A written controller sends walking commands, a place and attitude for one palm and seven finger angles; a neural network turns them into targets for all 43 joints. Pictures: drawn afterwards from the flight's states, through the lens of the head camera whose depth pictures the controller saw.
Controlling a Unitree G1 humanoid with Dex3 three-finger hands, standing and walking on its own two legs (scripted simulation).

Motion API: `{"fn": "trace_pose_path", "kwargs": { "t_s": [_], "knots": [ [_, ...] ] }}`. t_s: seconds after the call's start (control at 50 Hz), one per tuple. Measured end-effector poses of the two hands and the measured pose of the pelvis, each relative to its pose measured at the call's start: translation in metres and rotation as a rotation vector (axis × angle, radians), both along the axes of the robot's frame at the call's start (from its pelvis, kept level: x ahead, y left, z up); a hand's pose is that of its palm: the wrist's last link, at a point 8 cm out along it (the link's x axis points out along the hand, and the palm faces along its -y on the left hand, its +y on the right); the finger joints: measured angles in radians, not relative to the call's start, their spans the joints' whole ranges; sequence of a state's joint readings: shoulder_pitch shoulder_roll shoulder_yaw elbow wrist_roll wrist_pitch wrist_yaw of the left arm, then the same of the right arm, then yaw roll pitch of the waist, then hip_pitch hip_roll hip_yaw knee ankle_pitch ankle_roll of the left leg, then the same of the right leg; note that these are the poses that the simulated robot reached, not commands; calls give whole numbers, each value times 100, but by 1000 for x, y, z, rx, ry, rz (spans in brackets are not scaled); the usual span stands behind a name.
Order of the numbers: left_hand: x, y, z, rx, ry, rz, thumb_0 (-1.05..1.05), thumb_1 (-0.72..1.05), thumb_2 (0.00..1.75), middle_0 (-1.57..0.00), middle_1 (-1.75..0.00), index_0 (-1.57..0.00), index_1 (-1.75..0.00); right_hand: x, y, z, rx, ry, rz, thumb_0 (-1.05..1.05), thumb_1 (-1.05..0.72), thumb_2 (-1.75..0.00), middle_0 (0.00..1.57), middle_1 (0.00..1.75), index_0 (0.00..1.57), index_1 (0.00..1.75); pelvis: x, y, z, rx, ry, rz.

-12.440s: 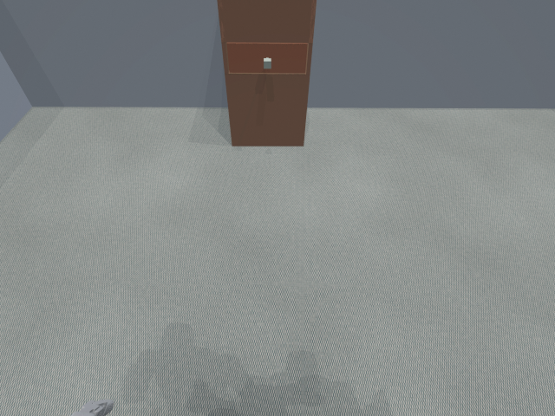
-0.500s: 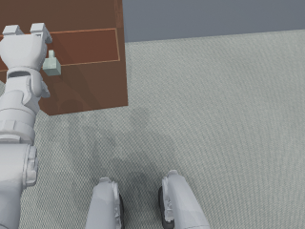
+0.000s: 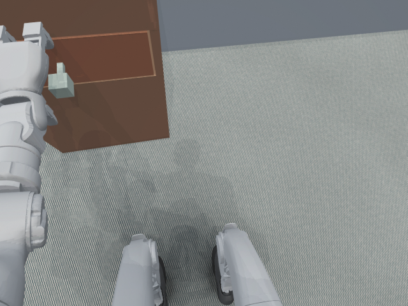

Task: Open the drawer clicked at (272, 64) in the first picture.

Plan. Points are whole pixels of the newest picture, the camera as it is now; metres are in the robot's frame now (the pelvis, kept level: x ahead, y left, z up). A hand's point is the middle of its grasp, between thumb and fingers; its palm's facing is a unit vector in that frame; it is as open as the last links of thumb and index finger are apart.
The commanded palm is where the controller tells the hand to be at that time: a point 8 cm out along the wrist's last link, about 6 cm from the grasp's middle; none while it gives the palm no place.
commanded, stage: move the hooked fingers above the handle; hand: left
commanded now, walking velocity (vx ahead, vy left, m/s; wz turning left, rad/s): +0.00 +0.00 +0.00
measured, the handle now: (61, 78) +0.59 +0.25 -0.08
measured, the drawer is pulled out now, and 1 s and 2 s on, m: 0.00 0.00 0.00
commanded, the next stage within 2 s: none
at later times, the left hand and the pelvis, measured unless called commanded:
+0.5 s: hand (47, 92) +0.53 +0.25 -0.03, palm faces -0.03 +0.07 -1.00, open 13.8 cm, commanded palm +0.52 +0.24 +0.04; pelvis -0.01 +0.00 +0.00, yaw +0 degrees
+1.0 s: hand (44, 86) +0.53 +0.25 -0.02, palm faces -0.07 +0.05 -1.00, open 13.6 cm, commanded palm +0.52 +0.23 +0.03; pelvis -0.01 +0.01 +0.00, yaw +0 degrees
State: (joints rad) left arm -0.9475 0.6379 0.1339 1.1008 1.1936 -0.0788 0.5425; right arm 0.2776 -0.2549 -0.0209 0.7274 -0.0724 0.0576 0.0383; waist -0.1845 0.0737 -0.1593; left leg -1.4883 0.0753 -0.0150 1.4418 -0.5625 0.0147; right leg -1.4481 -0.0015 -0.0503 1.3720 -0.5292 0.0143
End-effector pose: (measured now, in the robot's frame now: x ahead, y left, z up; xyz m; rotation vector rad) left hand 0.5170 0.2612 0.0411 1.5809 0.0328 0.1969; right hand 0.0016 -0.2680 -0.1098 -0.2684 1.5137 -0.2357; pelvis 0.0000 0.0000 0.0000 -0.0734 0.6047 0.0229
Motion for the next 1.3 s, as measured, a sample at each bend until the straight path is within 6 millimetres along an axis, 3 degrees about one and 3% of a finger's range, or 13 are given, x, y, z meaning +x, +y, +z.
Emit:
{"fn": "trace_pose_path", "kwargs": {
  "t_s": [0.1, 0.2, 0.3, 0.4, 0.52, 0.6, 0.66, 0.74, 0.82, 0.92, 1.08, 1.22, 1.3],
  "knots": [
    [-11, 15, -4, 42, 157, 136, 0, -48, 30, -32, -120, -32, -120, 11, 4, -2, 40, -13, 8, 0, -91, -90, 20, 30, 20, 30, -2, -2, 9, 4, -9, 14],
    [-10, -26, 6, -77, 284, -12, -1, -48, 30, -32, -120, -32, -120, 25, 6, 19, 9, -72, 16, 0, -91, -90, 20, 30, 20, 30, 4, -4, 25, 3, -36, 30],
    [12, -62, 29, -115, 165, -186, 0, -49, 30, -33, -120, -32, -120, 28, -4, 32, -61, -143, 13, 0, -91, -90, 20, 30, 20, 30, 9, -5, 23, -5, -40, 23],
    [15, -59, 20, -57, 25, -152, 0, -48, 30, -41, -127, -31, -120, 19, -10, 17, -57, -119, 14, 0, -91, -90, 20, 30, 20, 30, 3, -3, 8, 0, -29, 4],
    [-14, -6, -21, 38, 165, 91, 0, -48, 30, -38, -125, -31, -120, 11, -1, -5, 14, -73, 3, 0, -91, -90, 20, 30, 20, 30, -9, -3, 5, 22, -20, -14],
    [-25, 20, -15, -13, 226, 123, 0, -48, 30, -36, -123, -32, -120, 10, 5, -4, 18, -61, 10, 0, -91, -90, 20, 30, 20, 30, -10, -4, 8, 21, -9, 0],
    [-20, 10, 7, -26, 198, 15, 0, -48, 30, -35, -122, -32, -120, 12, 6, 5, -7, -63, 28, 0, -91, -90, 20, 30, 20, 30, -7, -4, 12, 10, -15, 21],
    [-4, -21, 32, -54, 132, -116, -1, -48, 30, -33, -121, -32, -120, 16, 2, 20, -53, -94, 33, 0, -91, -90, 20, 30, 20, 30, -2, -2, 15, -7, -31, 38],
    [15, -36, 28, -99, 105, -91, 0, -49, 30, -33, -121, -32, -120, 16, -3, 28, -85, -131, 20, 0, -91, -90, 20, 30, 20, 30, -2, 1, 12, -16, -30, 28],
    [14, -34, 19, -27, 60, -64, 0, -48, 30, -37, -127, -34, -127, 3, -2, 19, -64, -98, 8, 0, -91, -90, 20, 30, 20, 30, -7, 6, 5, -10, -24, 3],
    [-15, 4, -20, -18, 247, 50, 0, -48, 30, -34, -123, -33, -123, -17, 13, 2, 2, -33, -27, 0, -91, -90, 20, 30, 20, 30, -13, 6, 3, 6, -14, -9],
    [-9, -22, 11, -45, 115, -136, 0, -48, 30, -33, -121, -33, -121, -12, 14, 9, -19, -32, -5, 0, -91, -90, 20, 30, 20, 30, -8, 2, 7, -5, -16, 22],
    [9, -28, 22, -58, 42, -77, 0, -49, 30, -32, -121, -32, -120, -5, 7, 13, -34, -66, -2, 0, -91, -90, 20, 30, 20, 30, -6, 1, 6, -11, -16, 24]
  ]
}}
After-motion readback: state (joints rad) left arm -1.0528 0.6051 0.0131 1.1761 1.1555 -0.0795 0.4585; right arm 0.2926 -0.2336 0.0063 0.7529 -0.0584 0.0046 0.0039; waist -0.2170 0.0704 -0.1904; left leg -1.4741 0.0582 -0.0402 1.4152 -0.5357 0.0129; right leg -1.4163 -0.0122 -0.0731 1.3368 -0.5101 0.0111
